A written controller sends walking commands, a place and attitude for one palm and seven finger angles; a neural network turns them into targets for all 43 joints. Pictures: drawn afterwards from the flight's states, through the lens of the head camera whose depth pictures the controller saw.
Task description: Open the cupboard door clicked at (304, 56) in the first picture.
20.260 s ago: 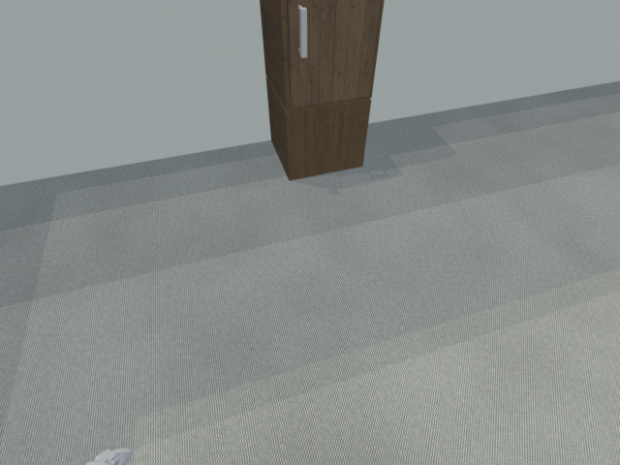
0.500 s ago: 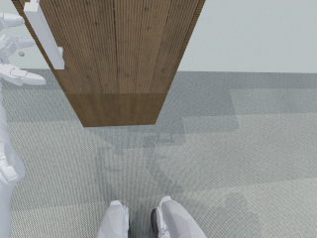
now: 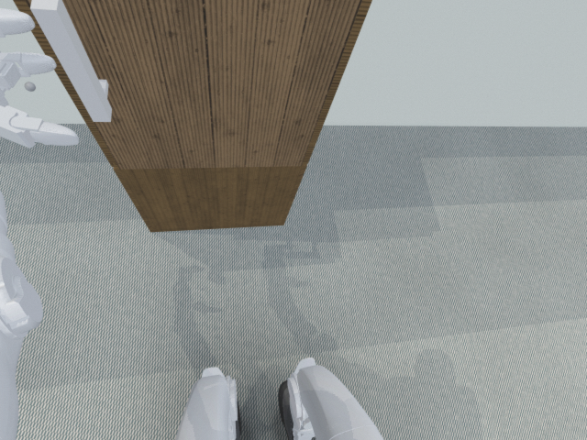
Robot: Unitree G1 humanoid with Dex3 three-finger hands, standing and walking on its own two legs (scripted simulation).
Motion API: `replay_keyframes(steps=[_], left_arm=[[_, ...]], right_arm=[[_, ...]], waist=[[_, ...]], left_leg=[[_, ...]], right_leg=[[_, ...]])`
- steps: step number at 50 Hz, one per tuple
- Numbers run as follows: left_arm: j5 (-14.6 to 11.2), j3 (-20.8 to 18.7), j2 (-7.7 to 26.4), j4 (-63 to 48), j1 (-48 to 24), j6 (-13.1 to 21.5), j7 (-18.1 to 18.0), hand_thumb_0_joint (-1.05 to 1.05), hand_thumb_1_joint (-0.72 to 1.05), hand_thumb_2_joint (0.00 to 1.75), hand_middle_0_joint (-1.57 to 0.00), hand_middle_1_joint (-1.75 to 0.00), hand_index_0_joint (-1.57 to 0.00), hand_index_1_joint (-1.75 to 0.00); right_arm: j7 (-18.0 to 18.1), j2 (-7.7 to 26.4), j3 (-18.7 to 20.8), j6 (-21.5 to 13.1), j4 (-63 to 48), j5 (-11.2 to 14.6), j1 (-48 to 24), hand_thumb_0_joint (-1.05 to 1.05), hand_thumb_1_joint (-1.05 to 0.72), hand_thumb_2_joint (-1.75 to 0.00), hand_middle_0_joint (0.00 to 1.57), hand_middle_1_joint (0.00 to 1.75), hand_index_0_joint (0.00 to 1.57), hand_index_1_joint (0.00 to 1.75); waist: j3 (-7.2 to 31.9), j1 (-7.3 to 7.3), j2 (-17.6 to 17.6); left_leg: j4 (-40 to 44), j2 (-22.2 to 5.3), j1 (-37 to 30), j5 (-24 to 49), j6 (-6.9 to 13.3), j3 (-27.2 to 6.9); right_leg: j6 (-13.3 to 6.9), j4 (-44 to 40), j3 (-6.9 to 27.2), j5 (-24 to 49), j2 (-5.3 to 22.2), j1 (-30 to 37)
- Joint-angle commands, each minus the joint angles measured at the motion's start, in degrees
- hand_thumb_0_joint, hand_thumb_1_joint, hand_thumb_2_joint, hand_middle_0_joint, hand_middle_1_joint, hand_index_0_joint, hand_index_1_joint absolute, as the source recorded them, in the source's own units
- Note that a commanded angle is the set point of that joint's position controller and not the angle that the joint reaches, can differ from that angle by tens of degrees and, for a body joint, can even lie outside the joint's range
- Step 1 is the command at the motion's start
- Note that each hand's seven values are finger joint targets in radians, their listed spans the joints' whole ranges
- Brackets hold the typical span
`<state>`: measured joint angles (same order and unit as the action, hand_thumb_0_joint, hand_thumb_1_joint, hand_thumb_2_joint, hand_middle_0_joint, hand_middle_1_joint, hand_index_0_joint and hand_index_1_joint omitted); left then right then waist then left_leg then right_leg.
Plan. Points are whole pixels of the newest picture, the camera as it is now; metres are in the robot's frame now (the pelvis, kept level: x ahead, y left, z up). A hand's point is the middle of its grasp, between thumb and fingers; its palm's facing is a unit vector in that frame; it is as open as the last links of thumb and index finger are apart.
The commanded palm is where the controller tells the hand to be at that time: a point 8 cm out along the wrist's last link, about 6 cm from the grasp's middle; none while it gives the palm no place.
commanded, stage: move the hooked fingers beside the handle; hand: left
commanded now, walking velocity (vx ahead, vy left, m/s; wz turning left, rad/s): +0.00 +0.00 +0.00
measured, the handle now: (81, 55) +0.58 +0.21 +0.07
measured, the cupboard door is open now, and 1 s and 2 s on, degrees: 0 0 2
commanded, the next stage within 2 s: slide the fingers in behind the handle in 0.08 s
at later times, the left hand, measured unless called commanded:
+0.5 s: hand (51, 88) +0.54 +0.24 +0.06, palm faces +0.03 -1.00 +0.00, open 13.9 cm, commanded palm +0.52 +0.26 +0.07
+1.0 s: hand (89, 89) +0.54 +0.20 +0.07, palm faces +0.00 -1.00 +0.01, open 13.9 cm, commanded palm +0.52 +0.23 +0.07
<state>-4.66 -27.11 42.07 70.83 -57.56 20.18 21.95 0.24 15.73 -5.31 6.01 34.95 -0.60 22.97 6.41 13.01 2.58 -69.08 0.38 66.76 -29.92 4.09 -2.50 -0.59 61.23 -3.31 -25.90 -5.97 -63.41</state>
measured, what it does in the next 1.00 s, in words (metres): stands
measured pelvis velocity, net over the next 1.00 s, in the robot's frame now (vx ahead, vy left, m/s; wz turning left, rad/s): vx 0.01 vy -0.01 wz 0.02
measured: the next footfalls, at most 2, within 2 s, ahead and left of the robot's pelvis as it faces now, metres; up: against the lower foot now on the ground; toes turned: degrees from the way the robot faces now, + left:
none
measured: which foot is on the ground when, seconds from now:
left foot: down 0.00-1.00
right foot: down 0.00-1.00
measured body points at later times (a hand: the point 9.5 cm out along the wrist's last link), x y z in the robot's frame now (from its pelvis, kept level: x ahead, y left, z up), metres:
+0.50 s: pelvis +0.00 +0.00 +0.00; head +0.17 +0.05 +0.42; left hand +0.53 +0.29 +0.07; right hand -0.01 -0.26 -0.09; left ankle +0.01 +0.07 -0.64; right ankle +0.02 -0.12 -0.64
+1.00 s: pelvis +0.01 -0.01 +0.00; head +0.16 +0.04 +0.42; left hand +0.53 +0.25 +0.07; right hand +0.00 -0.27 -0.10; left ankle +0.01 +0.07 -0.64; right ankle +0.02 -0.12 -0.64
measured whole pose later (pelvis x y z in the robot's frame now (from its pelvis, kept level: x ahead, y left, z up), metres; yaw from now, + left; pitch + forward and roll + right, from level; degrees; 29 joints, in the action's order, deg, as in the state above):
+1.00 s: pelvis +0.01 -0.01 +0.00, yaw +1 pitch +27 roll -6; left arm -4.9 -22.1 32.6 68.8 -56.3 21.7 15.7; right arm -0.9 15.3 -3.6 5.9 35.8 -1.4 22.7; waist 7.3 12.3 2.8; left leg -68.1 0.8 64.9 -30.1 3.6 -2.6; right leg -1.1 61.0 -3.4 -26.6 -5.5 -61.9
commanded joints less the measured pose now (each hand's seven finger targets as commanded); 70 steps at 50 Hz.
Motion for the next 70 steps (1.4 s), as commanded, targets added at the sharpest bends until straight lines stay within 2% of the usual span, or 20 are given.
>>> replay_keyframes(steps=[1, 5, 8, 11, 16, 19, 23, 24, 30, 31, 34, 41, 44, 49, 53, 55, 58, 60, 63, 70], left_arm=[[-1.54, -0.16, 14.65, -9.97, -22.48, 2.53, 0.74, 0.00, -0.50, 0.30, -0.30, -1.20, -0.30, -1.20], [-1.52, 0.17, 14.34, -11.06, -24.90, 4.01, 0.11, 0.00, -0.50, 0.30, -0.30, -1.20, -0.30, -1.20], [-1.43, -1.10, 16.00, -13.69, -26.85, 5.62, -0.33, 0.00, -0.50, 0.30, -0.30, -1.20, -0.30, -1.20], [-1.61, 1.83, 10.92, -11.60, -24.28, 4.82, -0.10, 0.00, -0.50, 0.30, -0.30, -1.20, -0.30, -1.20], [-1.28, 2.95, 9.41, -10.27, -24.49, 2.54, -0.90, 0.00, -0.50, 0.30, -0.30, -1.20, -0.30, -1.20], [-1.09, 0.79, 12.13, -13.33, -26.95, 3.70, -2.45, 0.00, -0.50, 0.30, -0.30, -1.20, -0.30, -1.20], [-0.97, 0.75, 10.86, -17.29, -25.69, 6.19, -3.64, 0.00, -0.50, 0.30, -0.30, -1.20, -0.30, -1.20], [-1.12, 3.22, 7.18, -16.38, -24.43, 6.07, -3.49, 0.00, -0.50, 0.30, -0.30, -1.20, -0.30, -1.20], [-1.18, 4.26, 5.48, -10.16, -24.90, 3.32, -3.85, 0.00, -0.50, 0.30, -0.30, -1.20, -0.30, -1.20], [-1.00, 3.08, 7.04, -9.10, -24.38, 2.89, -4.22, 0.00, -0.50, 0.30, -0.30, -1.20, -0.30, -1.20], [-0.55, 1.45, 9.17, -12.84, -25.72, 4.62, -5.36, 0.00, -0.50, 0.30, -0.30, -1.20, -0.30, -1.20], [-0.93, 4.81, 4.17, -13.54, -25.87, 5.87, -5.05, 0.00, -0.50, 0.30, -0.30, -1.20, -0.30, -1.20], [-1.41, 4.25, 3.92, -15.51, -25.56, 5.99, -5.11, 0.00, -0.50, 0.30, -0.30, -1.20, -0.30, -1.20], [-1.09, 4.65, 2.57, -13.99, -24.31, 5.29, -6.96, 0.00, -0.50, 0.30, -0.30, -1.20, -0.30, -1.20], [-0.53, 4.26, 2.16, -15.26, -24.30, 6.29, -8.92, 0.00, -0.50, 0.30, -0.30, -1.20, -0.30, -1.20], [-0.35, 3.07, 3.18, -15.52, -22.97, 7.00, -9.49, 0.00, -0.50, 0.30, -0.30, -1.20, -0.30, -1.20], [-0.20, 4.84, 0.53, -12.77, -21.36, 6.81, -9.59, 0.00, -0.50, 0.30, -0.30, -1.20, -0.30, -1.20], [-0.03, 3.26, 2.64, -12.96, -21.22, 6.63, -9.73, 0.00, -0.50, 0.30, -0.30, -1.20, -0.30, -1.20], [-0.26, 6.84, -2.03, -14.70, -21.35, 7.38, -9.44, 0.00, -0.50, 0.30, -0.30, -1.20, -0.30, -1.20], [-1.22, 11.29, -8.76, -16.96, -24.05, 8.67, -10.45, 0.00, -0.50, 0.30, -0.30, -1.20, -0.30, -1.20]], right_arm=[[0.96, 12.87, 4.30, -0.71, -1.26, 0.20, 11.18, 0.00, -0.90, -0.90, 0.20, 0.30, 0.20, 0.30], [1.10, 12.87, 4.34, -1.11, -0.85, -0.10, 11.16, 0.00, -0.90, -0.90, 0.20, 0.30, 0.20, 0.30], [1.10, 13.20, 4.72, -1.27, -0.31, -0.49, 11.64, 0.00, -0.90, -0.90, 0.20, 0.30, 0.20, 0.30], [0.72, 12.74, 4.80, -1.05, -0.15, -0.43, 11.69, 0.00, -0.90, -0.90, 0.20, 0.30, 0.20, 0.30], [0.76, 12.74, 4.70, -0.62, -0.56, -0.37, 11.78, 0.00, -0.90, -0.90, 0.20, 0.30, 0.20, 0.30], [0.72, 12.75, 4.74, -0.65, -0.73, -0.66, 11.84, 0.00, -0.90, -0.90, 0.20, 0.30, 0.20, 0.30], [0.12, 12.19, 5.14, -0.71, -0.67, -0.93, 11.91, 0.00, -0.90, -0.90, 0.20, 0.30, 0.20, 0.30], [-0.16, 11.72, 5.17, -0.72, -0.69, -0.80, 11.56, 0.00, -0.90, -0.90, 0.20, 0.30, 0.20, 0.30], [0.09, 11.92, 4.99, -0.39, -0.19, -0.47, 11.47, 0.00, -0.90, -0.90, 0.20, 0.30, 0.20, 0.30], [0.18, 12.01, 4.76, -0.51, -0.38, -0.46, 11.47, 0.00, -0.90, -0.90, 0.20, 0.30, 0.20, 0.30], [0.09, 11.76, 4.80, -1.06, -0.97, -0.84, 11.30, 0.00, -0.90, -0.90, 0.20, 0.30, 0.20, 0.30], [-0.36, 11.48, 5.33, -1.00, -0.48, -0.87, 11.42, 0.00, -0.90, -0.90, 0.20, 0.30, 0.20, 0.30], [-0.47, 11.37, 5.61, -0.97, -0.29, -0.90, 11.56, 0.00, -0.90, -0.90, 0.20, 0.30, 0.20, 0.30], [-0.64, 11.05, 5.41, -0.67, -0.52, -0.84, 11.27, 0.00, -0.90, -0.90, 0.20, 0.30, 0.20, 0.30], [-0.92, 10.73, 5.59, -1.08, -0.99, -1.11, 11.09, 0.00, -0.90, -0.90, 0.20, 0.30, 0.20, 0.30], [-1.06, 10.76, 5.69, -1.00, -1.18, -1.18, 11.13, 0.00, -0.90, -0.90, 0.20, 0.30, 0.20, 0.30], [-1.16, 10.56, 5.67, -0.98, -1.17, -1.05, 11.00, 0.00, -0.90, -0.90, 0.20, 0.30, 0.20, 0.30], [-1.18, 10.80, 5.73, -0.88, -1.50, -1.00, 10.92, 0.00, -0.90, -0.90, 0.20, 0.30, 0.20, 0.30], [-1.42, 10.19, 5.87, -1.20, -1.79, -0.93, 10.41, 0.00, -0.90, -0.90, 0.20, 0.30, 0.20, 0.30], [-1.74, 10.17, 6.82, -1.49, -0.07, -1.26, 10.54, 0.00, -0.90, -0.90, 0.20, 0.30, 0.20, 0.30]], waist=[[27.56, 0.54, 10.55], [27.27, 0.94, 12.41], [31.29, 0.48, 14.98], [29.97, 0.78, 14.18], [28.28, 1.17, 12.57], [30.47, 0.64, 13.60], [34.95, -0.36, 15.46], [33.72, -0.03, 16.01], [26.55, 1.82, 9.78], [25.43, 1.29, 9.58], [29.85, 0.11, 11.66], [30.86, 1.45, 10.75], [34.33, 0.47, 12.90], [30.04, 0.26, 10.87], [31.33, -0.22, 11.61], [31.55, -0.68, 9.76], [29.21, 0.15, 7.55], [28.77, -0.53, 7.01], [30.36, -0.38, 9.45], [31.00, 0.85, 9.63]], left_leg=[[8.03, -2.88, -28.47, 25.70, -2.74, -4.56], [8.12, -3.10, -30.50, 26.07, -3.57, -5.57], [7.73, -3.36, -35.02, 30.88, -4.79, -6.74], [7.70, -3.46, -35.83, 32.15, -4.96, -6.77], [8.08, -3.20, -33.33, 29.91, -4.26, -6.19], [7.88, -3.15, -34.48, 31.34, -4.60, -6.39], [7.24, -3.36, -38.40, 37.63, -5.37, -6.42], [7.45, -3.39, -38.98, 37.70, -5.52, -6.43], [8.31, -2.80, -30.94, 27.09, -3.35, -5.16], [8.56, -2.57, -28.80, 25.26, -3.05, -4.90], [8.04, -2.43, -30.69, 27.43, -3.37, -4.77], [7.31, -2.64, -32.18, 30.22, -3.42, -4.82], [7.05, -2.57, -35.08, 33.72, -3.89, -4.89], [8.03, -2.50, -32.69, 30.54, -3.67, -4.61], [8.00, -2.21, -32.75, 30.75, -3.61, -4.14], [8.04, -2.14, -31.82, 30.68, -3.45, -3.75], [7.91, -1.94, -29.23, 29.26, -2.90, -3.12], [8.33, -1.72, -27.28, 26.42, -2.63, -2.69], [8.49, -1.78, -30.71, 28.22, -2.97, -2.83], [8.40, -2.34, -36.08, 31.00, -4.08, -4.41]], right_leg=[[-0.97, -5.85, 0.73, 13.30, 0.95, 7.66], [-1.26, -5.32, 0.27, 12.12, 0.98, 4.86], [-1.54, -4.59, -0.02, 13.27, 1.11, 3.84], [-1.39, -4.88, -0.40, 13.41, 1.02, 2.91], [-1.24, -5.25, -0.36, 13.26, 1.11, 3.64], [-1.37, -4.91, -0.14, 14.00, 1.15, 4.57], [-1.35, -4.53, 0.01, 16.57, 1.03, 5.80], [-1.31, -4.86, -0.20, 16.07, 1.00, 4.99], [-1.09, -6.02, 0.16, 13.53, 1.04, 5.98], [-1.22, -5.97, 0.32, 12.89, 1.06, 6.84], [-1.42, -5.14, 0.64, 14.20, 1.26, 8.03], [-1.15, -4.89, 0.70, 16.63, 1.14, 8.24], [-1.26, -4.65, 0.65, 18.16, 1.16, 8.61], [-1.20, -5.25, 0.55, 16.38, 1.19, 8.57], [-1.26, -5.09, 0.87, 17.18, 1.30, 9.57], [-1.19, -5.06, 1.08, 18.01, 1.26, 11.58], [-1.00, -5.29, 1.43, 18.70, 1.35, 12.01], [-1.02, -5.48, 1.73, 17.61, 1.43, 13.48], [-1.14, -5.44, 1.54, 18.08, 1.43, 12.16], [-1.18, -5.76, 0.65, 17.19, 1.39, 8.19]])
